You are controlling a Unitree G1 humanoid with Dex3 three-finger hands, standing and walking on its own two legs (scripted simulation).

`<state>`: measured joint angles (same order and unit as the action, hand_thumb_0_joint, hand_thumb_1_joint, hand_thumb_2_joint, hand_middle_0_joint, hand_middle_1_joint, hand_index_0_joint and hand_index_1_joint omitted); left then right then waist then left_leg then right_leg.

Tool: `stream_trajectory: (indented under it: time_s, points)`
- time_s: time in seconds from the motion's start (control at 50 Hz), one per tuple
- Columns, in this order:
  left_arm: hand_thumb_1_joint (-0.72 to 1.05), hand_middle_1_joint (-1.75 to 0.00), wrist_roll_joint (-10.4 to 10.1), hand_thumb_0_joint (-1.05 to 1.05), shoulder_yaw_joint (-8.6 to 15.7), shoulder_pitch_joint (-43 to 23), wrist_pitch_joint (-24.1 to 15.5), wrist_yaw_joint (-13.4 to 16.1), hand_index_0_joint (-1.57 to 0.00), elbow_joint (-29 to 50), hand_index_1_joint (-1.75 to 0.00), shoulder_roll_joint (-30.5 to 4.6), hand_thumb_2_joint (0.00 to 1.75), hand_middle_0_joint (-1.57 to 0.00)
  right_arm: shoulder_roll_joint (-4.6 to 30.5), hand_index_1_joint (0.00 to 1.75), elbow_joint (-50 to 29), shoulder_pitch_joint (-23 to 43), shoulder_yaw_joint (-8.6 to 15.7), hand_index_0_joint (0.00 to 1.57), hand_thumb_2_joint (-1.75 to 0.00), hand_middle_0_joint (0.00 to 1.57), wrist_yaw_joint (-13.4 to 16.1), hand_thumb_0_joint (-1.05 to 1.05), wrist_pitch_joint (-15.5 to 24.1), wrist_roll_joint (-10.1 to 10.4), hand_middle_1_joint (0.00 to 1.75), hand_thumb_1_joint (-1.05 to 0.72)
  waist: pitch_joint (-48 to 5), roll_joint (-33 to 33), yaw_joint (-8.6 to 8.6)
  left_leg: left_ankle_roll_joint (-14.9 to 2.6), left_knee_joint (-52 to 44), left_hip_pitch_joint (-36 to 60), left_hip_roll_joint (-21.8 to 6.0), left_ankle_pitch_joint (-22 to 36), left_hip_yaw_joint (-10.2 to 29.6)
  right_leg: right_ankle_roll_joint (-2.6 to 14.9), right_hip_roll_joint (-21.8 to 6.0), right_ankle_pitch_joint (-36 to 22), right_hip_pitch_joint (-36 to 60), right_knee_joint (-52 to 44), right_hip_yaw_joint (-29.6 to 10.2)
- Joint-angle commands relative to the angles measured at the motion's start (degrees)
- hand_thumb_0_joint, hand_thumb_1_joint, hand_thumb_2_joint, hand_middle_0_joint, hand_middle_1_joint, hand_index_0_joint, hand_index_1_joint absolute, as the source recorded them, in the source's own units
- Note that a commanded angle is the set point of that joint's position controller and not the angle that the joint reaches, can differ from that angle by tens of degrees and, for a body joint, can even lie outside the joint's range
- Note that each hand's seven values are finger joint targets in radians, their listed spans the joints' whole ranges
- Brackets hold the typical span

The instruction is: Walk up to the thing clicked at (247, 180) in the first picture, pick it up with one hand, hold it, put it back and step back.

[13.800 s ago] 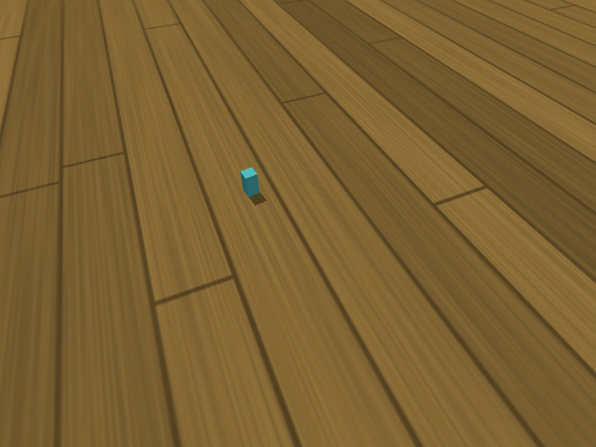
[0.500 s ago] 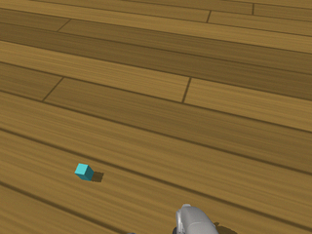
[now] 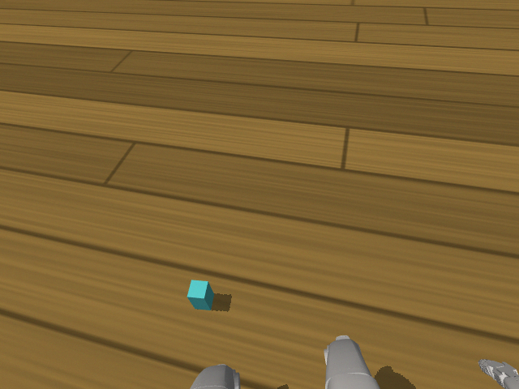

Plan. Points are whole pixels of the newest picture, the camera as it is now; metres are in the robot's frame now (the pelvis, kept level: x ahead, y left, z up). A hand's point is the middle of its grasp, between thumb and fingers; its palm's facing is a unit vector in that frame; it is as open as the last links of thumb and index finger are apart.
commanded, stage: walk up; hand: left
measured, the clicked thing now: (201, 295) +0.51 +0.27 -0.64
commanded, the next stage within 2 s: none
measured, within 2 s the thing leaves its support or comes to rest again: neither
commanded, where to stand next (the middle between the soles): +0.08 +0.12 m, yaw -12 degrees
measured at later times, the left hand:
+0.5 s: hand out of the picture +0.12 +0.46 -0.10, palm faces -0.14 -0.85 -0.50, open 7.4 cm
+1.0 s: hand (35, 373) +0.18 +0.40 -0.10, palm faces -0.29 -0.88 -0.37, open 7.4 cm
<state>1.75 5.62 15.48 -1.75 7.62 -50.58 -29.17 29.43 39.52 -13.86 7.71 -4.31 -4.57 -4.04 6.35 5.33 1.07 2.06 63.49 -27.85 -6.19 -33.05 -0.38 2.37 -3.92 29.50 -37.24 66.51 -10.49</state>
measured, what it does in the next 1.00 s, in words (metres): steps to the left, turning right: right foot, then left foot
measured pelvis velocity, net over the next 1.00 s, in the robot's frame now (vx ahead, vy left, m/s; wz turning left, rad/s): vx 0.01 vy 0.17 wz -0.27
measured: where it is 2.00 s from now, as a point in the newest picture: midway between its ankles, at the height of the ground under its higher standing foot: outside the picture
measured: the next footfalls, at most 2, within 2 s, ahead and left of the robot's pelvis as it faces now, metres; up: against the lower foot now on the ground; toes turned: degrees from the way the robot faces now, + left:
right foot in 0.22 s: +0.09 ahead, -0.01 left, +0.00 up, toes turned -8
left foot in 0.46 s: +0.11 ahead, +0.30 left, +0.00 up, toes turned -13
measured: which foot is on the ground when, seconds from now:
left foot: down 0.00-0.24, up 0.26-0.44, down 0.46-1.00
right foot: up 0.00-0.20, down 0.22-0.48, up 0.50-0.84, down 0.86-1.00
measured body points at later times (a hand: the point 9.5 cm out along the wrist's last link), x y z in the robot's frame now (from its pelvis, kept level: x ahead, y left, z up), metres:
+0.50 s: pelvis +0.00 +0.18 +0.02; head +0.02 +0.16 +0.47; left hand +0.12 +0.51 -0.07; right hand +0.03 -0.15 -0.10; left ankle +0.04 +0.33 -0.67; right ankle +0.05 +0.01 -0.66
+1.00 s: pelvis +0.01 +0.17 +0.04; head +0.05 +0.17 +0.49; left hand +0.19 +0.45 -0.08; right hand -0.03 -0.17 -0.06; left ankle +0.06 +0.31 -0.65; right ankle +0.00 +0.04 -0.66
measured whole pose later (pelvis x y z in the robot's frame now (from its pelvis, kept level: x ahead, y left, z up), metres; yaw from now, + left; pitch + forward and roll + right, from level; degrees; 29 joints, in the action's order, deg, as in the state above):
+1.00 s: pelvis +0.01 +0.17 +0.04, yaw -16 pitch -2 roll +0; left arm 1.0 2.7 9.4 0.2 -1.1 -52.7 -22.1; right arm 25.9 53.7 -14.3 2.0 2.3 2.0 0.4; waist 7.4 -0.3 1.0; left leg -0.9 51.9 -22.5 -4.3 -30.0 -0.9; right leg 0.3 -0.5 22.4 -20.5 45.2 -1.3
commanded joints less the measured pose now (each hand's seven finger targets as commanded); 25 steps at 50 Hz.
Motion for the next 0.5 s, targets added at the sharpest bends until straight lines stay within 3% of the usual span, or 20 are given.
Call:
stream_trajectory:
  time_s: [0.0, 0.02, 0.06, 0.1, 0.12, 0.14, 0.16, 0.18, 0.2, 0.22, 0.24, 0.26, 0.3, 0.34, 0.38, 0.4, 0.42, 0.44, 0.46, 0.48]
  points:
    - [0.9, -0.3, -2.36, 0.0, 2.92, 1.7, -2.58, 0.93, -0.2, 1.01, -0.3, -11.62, 0.9, -0.2, 13.16, 0.3, -4.52, 1.91, 3.25, 0.2, -0.9, 0.2, 2.21, 0.0, 1.56, -0.38, 0.3, -0.9, 2.04, 4.86, 1.74, -11.38, -38.09, 3.38, -10.41, 0.14, 23.35, 0.32, 4.92, -1.15, -10.73, 10.76, 7.2]
    - [0.9, -0.3, -2.45, 0.0, 2.74, 4.58, -2.63, 0.53, -0.2, -0.02, -0.3, -12.32, 0.9, -0.2, 12.78, 0.3, -4.79, 3.19, 3.08, 0.2, -0.9, 0.2, 2.28, 0.0, 1.78, 0.01, 0.3, -0.9, 0.67, 8.92, 0.87, -12.19, -35.22, 6.25, -9.71, 8.76, 19.26, 0.45, 3.45, -2.18, -7.59, 7.62, 9.92]
    - [0.9, -0.3, -2.77, 0.0, 2.25, 5.19, -2.66, -0.27, -0.2, -0.59, -0.3, -10.02, 0.9, -0.2, 9.79, 0.3, -4.71, 1.59, 2.27, 0.2, -0.9, 0.2, 1.9, 0.0, 1.66, -0.43, 0.3, -0.9, -1.61, 9.73, 1.42, -12.28, -31.81, 10.56, -6.9, 23.61, 12.54, -0.49, 4.13, -0.2, -1.81, 1.02, 12.66]
    - [0.9, -0.3, -2.8, 0.0, 1.61, 4.04, -2.8, -0.23, -0.2, 0.88, -0.3, -8.5, 0.9, -0.2, 9.09, 0.3, -4.55, -1.33, 1.89, 0.2, -0.9, 0.2, 1.91, 0.0, 1.29, -0.72, 0.3, -0.9, -2.31, 10.13, 2.3, -13.43, -30.77, 12.49, -8.39, 31.2, 11.51, -0.35, 3.28, -0.11, 2.17, -8.5, 14.58]
    - [0.9, -0.3, -2.74, 0.0, 1.42, 5.14, -3.0, -0.12, -0.2, 1.07, -0.3, -7.97, 0.9, -0.2, 8.41, 0.3, -4.63, -1.44, 1.61, 0.2, -0.9, 0.2, 1.84, 0.0, 0.9, -0.62, 0.3, -0.9, -2.96, 8.65, 1.5, -13.93, -29.36, 12.19, -8.61, 34.35, 10.89, -0.11, 3.26, -1.93, 5.91, -14.26, 14.41]
    - [0.9, -0.3, -2.55, 0.0, 1.31, 8.11, -3.2, -0.03, -0.2, 0.84, -0.3, -7.57, 0.9, -0.2, 7.94, 0.3, -5.44, -0.26, 1.38, 0.2, -0.9, 0.2, 1.81, 0.0, 0.55, -0.46, 0.3, -0.9, -4.27, 6.52, -0.32, -12.3, -26.06, 11.87, -7.42, 37.74, 8.36, 0.4, 3.14, -6.42, 11.08, -21.47, 14.1]
    - [0.9, -0.3, -2.18, 0.0, 1.62, 11.96, -3.42, 0.02, -0.2, 0.14, -0.3, -7.15, 0.9, -0.2, 6.73, 0.3, -5.84, 1.28, 0.85, 0.2, -0.9, 0.2, 1.83, 0.0, 0.48, 0.55, 0.3, -0.9, -6.94, 2.84, -3.57, -10.22, -21.14, 8.38, -6.41, 38.28, 6.05, 1.02, 3.46, -14.68, 21.25, -31.02, 13.27]
    - [0.9, -0.3, -1.37, 0.0, 2.89, 14.99, -3.54, 0.32, -0.2, -0.01, -0.3, -9.91, 0.9, -0.2, 4.32, 0.3, -5.91, 0.14, 0.08, 0.2, -0.9, 0.2, 1.98, 0.0, 0.94, 1.51, 0.3, -0.9, -9.72, -3.12, -5.93, -6.03, -12.17, 3.44, -3.61, 35.99, 3.65, 2.29, 1.62, -15.73, 31.16, -36.73, 7.36]
    - [0.9, -0.3, -0.35, 0.0, 4.14, 14.28, -3.61, 0.44, -0.2, 2.22, -0.3, -14.07, 0.9, -0.2, 1.75, 0.3, -5.74, -3.32, -0.53, 0.2, -0.9, 0.2, 2.13, 0.0, 1.31, 2.29, 0.3, -0.9, -11.72, -15.08, -5.76, -1.27, -0.49, -10.28, 1.85, 11.07, 2.07, 7.93, -11.35, -16.57, 40.79, -38.16, -15.7]
    - [0.9, -0.3, -0.36, 0.0, 3.66, 9.51, -3.21, 0.46, -0.2, 4.35, -0.3, -14.75, 0.9, -0.2, 4.48, 0.3, -4.96, -4.0, 0.22, 0.2, -0.9, 0.2, 3.05, 0.0, 0.51, 1.81, 0.3, -0.9, -11.91, -9.65, -3.56, -0.25, 6.36, -13.58, 2.62, -3.21, 5.54, 15.06, -21.49, -13.44, 36.25, -40.33, -27.62]
    - [0.9, -0.3, -0.73, 0.0, 3.45, 5.33, -3.1, 0.76, -0.2, 5.71, -0.3, -14.46, 0.9, -0.2, 7.1, 0.3, -4.47, -2.61, 1.3, 0.2, -0.9, 0.2, 3.79, 0.0, -0.26, 1.23, 0.3, -0.9, -11.29, -6.0, -2.68, -0.87, 11.39, -11.76, 0.7, -4.71, 8.78, 18.44, -24.37, -9.72, 29.3, -41.85, -29.8]
    - [0.9, -0.3, -0.99, 0.0, 2.95, 3.02, -3.18, 0.61, -0.2, 5.95, -0.3, -13.24, 0.9, -0.2, 8.13, 0.3, -3.45, -1.66, 1.62, 0.2, -0.9, 0.2, 3.68, 0.0, -0.27, 1.39, 0.3, -0.9, -7.35, -3.48, -2.08, -1.36, 12.23, -10.16, -0.24, -1.3, 9.33, 17.41, -20.71, -7.19, 22.8, -41.75, -23.84]
    - [0.9, -0.3, -0.22, 0.0, 2.0, -0.71, -3.29, -0.4, -0.2, 6.51, -0.3, -11.39, 0.9, -0.2, 7.79, 0.3, -0.7, -3.8, 1.55, 0.2, -0.9, 0.2, 3.21, 0.0, 0.5, 2.06, 0.3, -0.9, -4.7, -8.07, 0.19, -2.28, 7.2, -4.6, 0.12, 3.53, 5.65, 12.42, -12.88, -5.84, 15.0, -38.47, -12.19]
    - [0.9, -0.3, 0.77, 0.0, 1.71, -4.06, -2.88, -2.01, -0.2, 6.8, -0.3, -10.36, 0.9, -0.2, 6.17, 0.3, 2.51, -6.73, 1.0, 0.2, -0.9, 0.2, 2.78, 0.0, 1.4, 2.96, 0.3, -0.9, -5.19, -14.62, 1.25, -3.06, -2.97, 2.89, 1.25, 4.89, 2.17, 9.3, -7.01, -1.17, 9.7, -36.13, -4.31]
    - [0.9, -0.3, 1.08, 0.0, 1.27, -5.6, -1.89, -3.87, -0.2, 6.52, -0.3, -9.48, 0.9, -0.2, 4.67, 0.3, 5.18, -7.2, 0.39, 0.2, -0.9, 0.2, 2.82, 0.0, 2.87, 3.93, 0.3, -0.9, -5.16, -17.21, 1.0, -2.62, -16.99, 10.81, 3.98, 6.55, -3.27, 7.48, -2.49, 6.97, 5.78, -34.37, -0.06]
    - [0.9, -0.3, 0.74, 0.0, 0.89, -6.63, -0.9, -4.52, -0.2, 6.21, -0.3, -8.85, 0.9, -0.2, 5.28, 0.3, 7.09, -10.23, 0.58, 0.2, -0.9, 0.2, 3.43, 0.0, 3.66, 3.7, 0.3, -0.9, -5.44, -14.67, 2.83, -1.69, -23.15, 16.89, 5.32, 10.75, -5.1, 6.24, -0.93, 7.18, 2.06, -29.15, 2.05]
    - [0.9, -0.3, 0.45, 0.0, 0.49, -5.39, 0.15, -4.98, -0.2, 5.87, -0.3, -6.24, 0.9, -0.2, 6.17, 0.3, 8.28, -11.47, 0.71, 0.2, -0.9, 0.2, 4.28, 0.0, 4.6, 3.13, 0.3, -0.9, -4.7, -8.98, 3.2, -1.1, -28.37, 17.72, 5.75, 10.3, -3.16, 5.11, 1.89, 5.34, 0.95, -20.65, 4.2]
    - [0.9, -0.3, -0.07, 0.0, 0.1, -5.43, 0.83, -5.27, -0.2, 6.46, -0.3, -3.46, 0.9, -0.2, 9.77, 0.3, 8.34, -12.16, 1.11, 0.2, -0.9, 0.2, 5.15, 0.0, 5.53, 2.25, 0.3, -0.9, -3.04, -1.74, 3.44, -4.08, -34.97, 14.86, -2.57, 1.26, 12.44, 3.06, 6.81, 1.79, -2.54, -9.55, 4.39]
    - [0.9, -0.3, -0.16, 0.0, 0.76, -6.46, 1.14, -4.98, -0.2, 6.73, -0.3, -5.1, 0.9, -0.2, 16.22, 0.3, 5.89, -5.62, 1.68, 0.2, -0.9, 0.2, 5.36, 0.0, 5.81, 3.05, 0.3, -0.9, -0.71, 5.08, 2.21, -14.77, -45.91, 3.62, -19.43, -10.12, 38.47, 0.18, 7.7, 4.97, -2.25, -2.64, 3.9]
    - [0.9, -0.3, 0.5, 0.0, 1.53, -7.68, 0.93, -4.86, -0.2, 5.39, -0.3, -8.92, 0.9, -0.2, 17.55, 0.3, 4.33, 2.12, 1.95, 0.2, -0.9, 0.2, 5.63, 0.0, 6.26, 2.92, 0.3, -0.9, 4.38, 0.73, 0.36, -19.69, -48.71, -3.62, -24.07, -12.43, 43.92, -0.46, 5.08, 4.11, -0.38, 2.18, 0.74]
